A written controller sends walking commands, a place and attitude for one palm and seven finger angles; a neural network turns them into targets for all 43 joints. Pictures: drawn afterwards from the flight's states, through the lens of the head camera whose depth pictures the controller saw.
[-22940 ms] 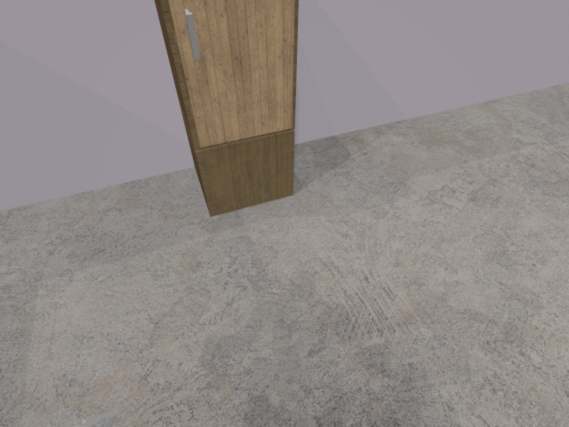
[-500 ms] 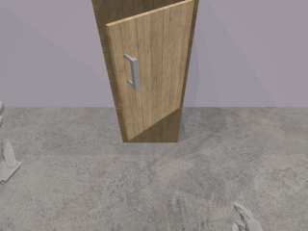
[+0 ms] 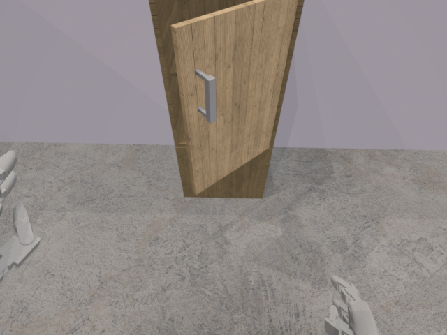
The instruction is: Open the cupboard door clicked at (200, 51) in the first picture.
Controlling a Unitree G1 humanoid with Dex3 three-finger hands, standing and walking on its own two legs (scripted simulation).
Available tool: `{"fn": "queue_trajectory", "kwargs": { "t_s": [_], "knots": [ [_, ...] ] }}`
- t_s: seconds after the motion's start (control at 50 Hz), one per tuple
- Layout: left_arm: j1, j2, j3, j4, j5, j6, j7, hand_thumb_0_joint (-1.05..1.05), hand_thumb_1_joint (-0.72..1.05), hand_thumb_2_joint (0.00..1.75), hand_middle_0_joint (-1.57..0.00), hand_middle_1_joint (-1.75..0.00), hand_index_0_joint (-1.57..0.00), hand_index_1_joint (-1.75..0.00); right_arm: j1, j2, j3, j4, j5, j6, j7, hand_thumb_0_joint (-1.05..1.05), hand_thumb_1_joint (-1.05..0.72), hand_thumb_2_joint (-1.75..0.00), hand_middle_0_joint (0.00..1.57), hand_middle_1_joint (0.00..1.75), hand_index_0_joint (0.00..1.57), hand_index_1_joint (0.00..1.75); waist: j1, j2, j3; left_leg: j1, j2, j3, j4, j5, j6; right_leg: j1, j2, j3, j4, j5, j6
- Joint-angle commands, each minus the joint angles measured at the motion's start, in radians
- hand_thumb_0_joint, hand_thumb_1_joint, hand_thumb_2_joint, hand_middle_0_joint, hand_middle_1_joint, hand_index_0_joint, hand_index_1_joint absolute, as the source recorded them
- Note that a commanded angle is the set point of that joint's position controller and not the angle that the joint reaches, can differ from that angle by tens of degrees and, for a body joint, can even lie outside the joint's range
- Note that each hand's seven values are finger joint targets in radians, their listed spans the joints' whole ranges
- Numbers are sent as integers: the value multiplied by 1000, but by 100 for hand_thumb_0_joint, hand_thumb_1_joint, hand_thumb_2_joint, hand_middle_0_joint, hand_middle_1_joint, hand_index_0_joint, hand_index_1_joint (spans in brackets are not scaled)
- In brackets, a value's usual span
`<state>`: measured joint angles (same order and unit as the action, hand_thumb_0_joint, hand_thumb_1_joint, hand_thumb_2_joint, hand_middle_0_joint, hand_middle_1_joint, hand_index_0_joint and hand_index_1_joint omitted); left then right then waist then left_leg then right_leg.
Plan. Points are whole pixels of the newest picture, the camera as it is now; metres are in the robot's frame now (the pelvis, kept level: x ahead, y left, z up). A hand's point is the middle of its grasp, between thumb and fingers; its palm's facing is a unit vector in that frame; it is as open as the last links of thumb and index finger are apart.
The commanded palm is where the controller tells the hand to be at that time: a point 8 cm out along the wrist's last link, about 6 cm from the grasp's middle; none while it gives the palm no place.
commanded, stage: let the arm hang, fingers relaxed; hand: left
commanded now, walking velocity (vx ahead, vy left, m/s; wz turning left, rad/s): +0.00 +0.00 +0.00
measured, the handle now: (205, 96) +0.63 +0.09 +0.08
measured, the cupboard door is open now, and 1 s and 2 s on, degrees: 41 41 41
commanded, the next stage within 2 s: look to check the result in 1.12 s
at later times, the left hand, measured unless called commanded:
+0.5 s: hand out of the picture -0.03 +0.19 -0.17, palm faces +0.02 -0.97 -0.24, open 7.2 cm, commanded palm none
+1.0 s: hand out of the picture +0.06 +0.20 -0.15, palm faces +0.02 -0.96 -0.29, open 7.4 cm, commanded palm none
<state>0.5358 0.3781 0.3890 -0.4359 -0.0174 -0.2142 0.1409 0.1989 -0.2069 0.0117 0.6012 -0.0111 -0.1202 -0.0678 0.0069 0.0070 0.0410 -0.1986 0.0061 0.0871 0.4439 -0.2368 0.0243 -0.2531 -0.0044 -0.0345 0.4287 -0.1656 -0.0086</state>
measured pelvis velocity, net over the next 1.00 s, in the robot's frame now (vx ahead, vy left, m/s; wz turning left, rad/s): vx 0.00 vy -0.01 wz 0.03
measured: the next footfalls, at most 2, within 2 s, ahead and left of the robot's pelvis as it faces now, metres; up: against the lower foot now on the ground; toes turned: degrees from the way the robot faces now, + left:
none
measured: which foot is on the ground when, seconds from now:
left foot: down 0.00-1.00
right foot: down 0.00-1.00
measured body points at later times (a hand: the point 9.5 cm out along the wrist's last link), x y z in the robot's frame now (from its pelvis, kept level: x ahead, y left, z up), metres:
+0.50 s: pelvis -0.01 -0.01 +0.00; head +0.02 -0.01 +0.45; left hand -0.03 +0.24 -0.15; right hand -0.04 -0.27 -0.15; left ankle +0.00 +0.10 -0.74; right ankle +0.04 -0.11 -0.74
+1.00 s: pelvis +0.00 -0.01 +0.00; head +0.00 -0.03 +0.45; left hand +0.06 +0.25 -0.13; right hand +0.04 -0.26 -0.16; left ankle +0.00 +0.10 -0.74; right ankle +0.04 -0.11 -0.74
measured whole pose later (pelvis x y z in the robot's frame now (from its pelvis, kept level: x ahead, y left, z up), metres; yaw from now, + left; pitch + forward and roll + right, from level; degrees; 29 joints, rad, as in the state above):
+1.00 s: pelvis +0.00 -0.01 +0.00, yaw +2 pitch -2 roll +0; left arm 0.12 0.23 0.02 1.12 0.02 -0.02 0.01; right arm 0.19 -0.25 -0.02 1.11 -0.02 0.00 -0.01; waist -0.01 0.03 0.05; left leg -0.15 0.00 0.05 0.38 -0.19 0.01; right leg -0.20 -0.01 -0.07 0.38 -0.15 -0.03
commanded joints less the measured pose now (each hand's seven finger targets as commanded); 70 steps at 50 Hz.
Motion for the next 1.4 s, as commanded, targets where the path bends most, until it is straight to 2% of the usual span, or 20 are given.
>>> {"fn": "queue_trajectory", "kwargs": {
  "t_s": [0.0,0.02,0.06,0.08,0.12,0.14,0.2,0.24,0.32,0.42,0.46,0.48,0.6,0.7,0.76,0.82,0.84,0.94,1.08,1.38],
  "knots": [
    [-108,35,-284,599,57,87,-118,0,90,90,-20,-30,-20,-30,-109,-309,-106,119,22,-82,74,0,-90,-90,20,30,20,30,-66,78,-18,-133,115,-171,40,219,24,-54,-99,33,106,160,-16],
    [-102,12,-252,626,49,174,-138,0,90,90,-20,-30,-20,-30,-37,-252,-101,113,19,-6,80,0,-90,-90,20,30,20,30,-46,104,-102,-97,133,-151,-4,284,10,-51,-85,62,103,68,-21],
    [-152,-13,-269,690,51,197,-139,0,90,90,-20,-30,-20,-30,-33,-229,-81,104,2,36,71,0,-90,-90,20,30,20,30,-30,28,-125,-151,169,-219,-38,199,59,-31,-50,42,166,-77,-23],
    [-178,3,-274,742,54,201,-138,0,90,90,-20,-30,-20,-30,-46,-233,-72,109,-6,48,70,0,-90,-90,20,30,20,30,-20,-46,-107,-179,170,-233,-47,162,70,-8,-46,48,163,-81,-27],
    [-228,37,-280,866,61,205,-138,0,90,90,-20,-30,-20,-30,-53,-242,-71,144,-14,67,69,0,-90,-90,20,30,20,30,-8,-149,-96,-173,129,-200,-18,97,60,21,-72,78,92,-30,-39],
    [-263,55,-290,930,62,207,-137,0,90,90,-20,-30,-20,-30,-52,-237,-69,159,-13,80,71,0,-90,-90,20,30,20,30,-11,-162,-75,-159,99,-175,-7,46,46,3,-98,106,44,-44,-51],
    [-338,60,-326,1113,50,211,-133,0,90,90,-20,-30,-20,-30,-25,-193,-49,236,-16,108,71,0,-90,-90,20,30,20,30,-27,-97,-43,-74,46,-124,12,-27,24,-59,-144,174,-66,-138,-78],
    [-354,62,-338,1207,45,209,-129,0,90,90,-20,-30,-20,-30,-3,-185,-43,281,-15,116,69,0,-90,-90,20,30,20,30,-29,-9,-48,-42,54,-130,-19,-35,21,-54,-127,166,-86,-201,-71],
    [-310,11,-340,1365,36,202,-124,0,90,90,-20,-30,-20,-30,29,-150,-36,363,-16,118,58,0,-90,-90,20,30,20,30,-13,107,-76,-59,74,-138,-78,-49,14,39,-111,142,-95,-148,-64],
    [-297,4,-345,1475,29,197,-122,0,90,90,-20,-30,-20,-30,91,-137,-39,439,-10,122,50,0,-90,-90,20,30,20,30,-14,64,-45,-55,87,-141,-102,-35,14,61,-113,117,-123,-120,-65],
    [-302,0,-347,1501,28,199,-119,0,90,90,-20,-30,-20,-30,113,-135,-42,455,-9,127,48,0,-90,-90,20,30,20,30,-18,13,-6,-51,88,-141,-104,-45,15,35,-113,110,-141,-155,-64],
    [-303,-4,-346,1509,28,201,-119,0,90,90,-20,-30,-20,-30,125,-131,-42,465,-10,128,47,0,-90,-90,20,30,20,30,-18,19,12,-58,87,-143,-112,-68,17,23,-113,111,-147,-186,-64],
    [-304,7,-339,1534,30,202,-116,0,90,90,-20,-30,-20,-30,148,-134,-49,487,-12,127,45,0,-90,-90,20,30,20,30,-15,-22,11,-57,89,-142,-121,-78,22,28,-110,106,-148,-207,-61],
    [-333,15,-335,1535,32,201,-115,0,90,90,-20,-30,-20,-30,118,-140,-52,492,-13,122,47,0,-90,-90,20,30,20,30,-12,2,38,-64,99,-157,-150,-74,23,28,-104,99,-133,-172,-56],
    [-347,21,-333,1531,34,199,-115,0,90,90,-20,-30,-20,-30,98,-146,-53,489,-13,120,49,0,-90,-90,20,30,20,30,-11,-16,40,-64,100,-159,-158,-61,22,39,-107,96,-133,-157,-53],
    [-367,26,-332,1525,34,193,-116,0,90,90,-20,-30,-20,-30,70,-161,-55,486,-13,114,49,0,-90,-90,20,30,20,30,-12,-15,22,-38,102,-162,-162,-14,20,52,-109,97,-130,-111,-52],
    [-367,27,-332,1524,35,193,-115,0,90,90,-20,-30,-20,-30,57,-165,-55,484,-11,114,49,0,-90,-90,20,30,20,30,-8,8,22,-30,103,-161,-162,-11,20,46,-109,98,-130,-107,-50],
    [-398,47,-330,1517,36,185,-117,0,90,90,-20,-30,-20,-30,22,-184,-56,481,-10,110,51,0,-90,-90,20,30,20,30,-12,-11,-11,7,106,-154,-164,51,16,76,-114,100,-138,-47,-47],
    [-433,66,-334,1517,34,179,-120,0,90,90,-20,-30,-20,-30,-29,-216,-52,480,-11,106,51,0,-90,-90,20,30,20,30,-16,6,-32,43,112,-151,-173,114,8,108,-123,97,-146,37,-45],
    [-456,105,-340,1533,30,175,-120,0,90,90,-20,-30,-20,-30,-67,-256,-47,484,-8,110,52,0,-90,-90,20,30,20,30,-19,-8,-52,91,117,-146,-184,141,2,136,-130,99,-173,92,-43]
  ]
}}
